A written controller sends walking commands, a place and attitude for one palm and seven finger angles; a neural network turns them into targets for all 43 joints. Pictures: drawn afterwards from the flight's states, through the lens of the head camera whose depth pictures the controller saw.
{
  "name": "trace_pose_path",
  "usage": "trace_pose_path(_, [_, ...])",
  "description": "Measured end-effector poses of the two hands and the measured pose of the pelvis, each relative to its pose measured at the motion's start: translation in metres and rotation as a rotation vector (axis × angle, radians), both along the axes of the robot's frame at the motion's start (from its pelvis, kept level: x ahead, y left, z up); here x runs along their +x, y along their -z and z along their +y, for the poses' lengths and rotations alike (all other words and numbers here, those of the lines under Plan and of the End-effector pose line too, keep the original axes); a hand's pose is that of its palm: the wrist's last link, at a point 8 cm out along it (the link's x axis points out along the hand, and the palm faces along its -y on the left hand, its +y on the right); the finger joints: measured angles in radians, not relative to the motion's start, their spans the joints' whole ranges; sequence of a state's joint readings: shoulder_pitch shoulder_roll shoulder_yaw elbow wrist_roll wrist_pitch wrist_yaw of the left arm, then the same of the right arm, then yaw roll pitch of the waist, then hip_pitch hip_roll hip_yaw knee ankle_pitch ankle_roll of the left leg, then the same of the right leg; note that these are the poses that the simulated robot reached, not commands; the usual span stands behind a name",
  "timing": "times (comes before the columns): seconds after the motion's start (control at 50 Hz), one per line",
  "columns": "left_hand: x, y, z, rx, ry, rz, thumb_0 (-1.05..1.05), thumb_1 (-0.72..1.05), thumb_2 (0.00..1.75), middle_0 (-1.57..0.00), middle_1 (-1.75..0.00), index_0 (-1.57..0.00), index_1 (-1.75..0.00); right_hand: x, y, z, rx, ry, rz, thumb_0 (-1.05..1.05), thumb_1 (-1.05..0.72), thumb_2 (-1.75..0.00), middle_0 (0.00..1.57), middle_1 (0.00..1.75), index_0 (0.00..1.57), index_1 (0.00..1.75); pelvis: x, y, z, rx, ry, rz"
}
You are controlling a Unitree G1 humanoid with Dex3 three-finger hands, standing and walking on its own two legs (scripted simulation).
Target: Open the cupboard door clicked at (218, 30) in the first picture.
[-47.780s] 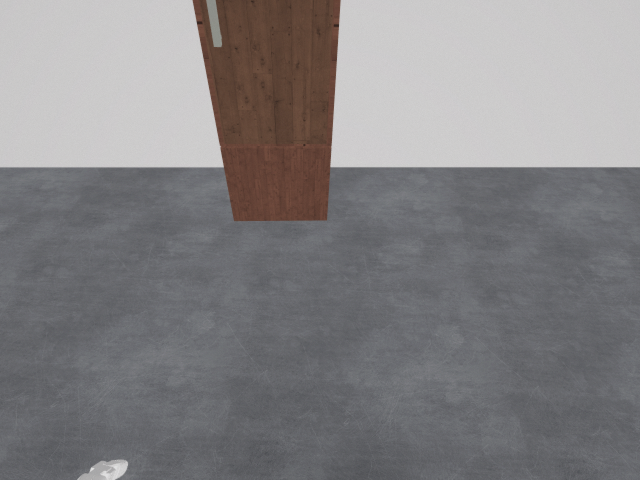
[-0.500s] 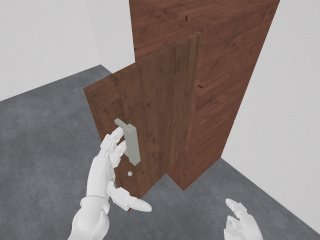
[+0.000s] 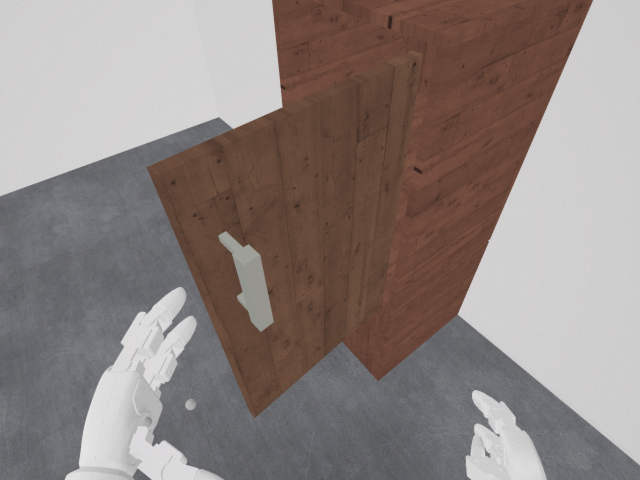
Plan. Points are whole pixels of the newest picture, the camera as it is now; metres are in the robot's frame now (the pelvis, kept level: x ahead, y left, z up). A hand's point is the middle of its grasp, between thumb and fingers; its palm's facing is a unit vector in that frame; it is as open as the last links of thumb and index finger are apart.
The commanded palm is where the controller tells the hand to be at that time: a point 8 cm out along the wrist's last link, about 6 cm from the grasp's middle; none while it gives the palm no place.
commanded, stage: slide the hand sideways off the handle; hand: left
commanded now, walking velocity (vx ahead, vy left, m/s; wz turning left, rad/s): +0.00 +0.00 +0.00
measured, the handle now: (245, 282) +0.32 +0.12 +0.11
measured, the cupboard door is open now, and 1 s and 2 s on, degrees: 95 95 95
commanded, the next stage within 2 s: draw the hand back to the body in 0.12 s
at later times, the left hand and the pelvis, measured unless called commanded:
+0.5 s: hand (149, 395) +0.17 +0.18 +0.12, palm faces +0.05 -1.00 -0.07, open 16.3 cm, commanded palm +0.14 +0.23 +0.13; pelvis -0.01 +0.02 +0.00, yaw +0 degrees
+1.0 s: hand (78, 371) +0.18 +0.24 +0.15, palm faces +0.28 -0.90 -0.33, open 14.1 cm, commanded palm +0.14 +0.28 +0.17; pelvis +0.00 +0.03 +0.02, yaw -1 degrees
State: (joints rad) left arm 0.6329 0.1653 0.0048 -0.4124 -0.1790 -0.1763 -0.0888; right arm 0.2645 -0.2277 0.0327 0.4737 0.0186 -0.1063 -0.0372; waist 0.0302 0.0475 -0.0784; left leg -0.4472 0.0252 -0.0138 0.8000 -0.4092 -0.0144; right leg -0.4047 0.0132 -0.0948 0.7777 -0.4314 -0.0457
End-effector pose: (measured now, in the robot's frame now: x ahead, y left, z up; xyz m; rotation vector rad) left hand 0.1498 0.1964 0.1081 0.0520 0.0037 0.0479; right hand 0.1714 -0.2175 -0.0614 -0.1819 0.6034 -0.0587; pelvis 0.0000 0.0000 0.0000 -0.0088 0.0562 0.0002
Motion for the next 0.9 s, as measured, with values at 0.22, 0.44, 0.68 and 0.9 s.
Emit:
trace_pose_path(0.22, [-0.004, 0.001, 0.011, -0.018, 0.028, -0.028, -0.01, -0.5, 0.3, -0.15, -0.3, -0.15, -0.3, -0.006, 0.003, 0.005, -0.002, 0.01, -0.036, 0.01, -0.9, -0.9, 0.2, 0.3, 0.2, 0.3, -0.008, 0.006, 0.006, -0.011, -0.007, 0.012])
trace_pose_path(0.44, [0.001, -0.011, 0.027, 0.025, 0.013, -0.042, -0.01, -0.5, 0.3, -0.15, -0.3, -0.15, -0.3, -0.014, -0.001, 0.017, 0.01, 0.022, -0.054, 0.01, -0.9, -0.9, 0.2, 0.3, 0.2, 0.3, -0.011, 0.004, 0.014, -0.014, 0.002, -0.003])
trace_pose_path(0.68, [-0.007, -0.03, 0.041, 0.036, 0.02, -0.042, -0.01, -0.49, 0.3, -0.15, -0.3, -0.15, -0.3, -0.007, -0.01, 0.028, 0.01, -0.002, -0.094, 0.01, -0.9, -0.9, 0.2, 0.3, 0.2, 0.3, -0.011, -0.002, 0.021, -0.019, -0.003, -0.034])
trace_pose_path(0.9, [-0.009, -0.052, 0.077, 0.261, -0.208, -0.042, -0.01, -0.28, 0.39, -0.16, -0.3, -0.16, -0.3, -0.005, -0.021, 0.033, -0.03, -0.007, -0.053, 0.01, -0.9, -0.9, 0.2, 0.3, 0.2, 0.3, -0.009, -0.017, 0.023, -0.022, 0.006, -0.078])
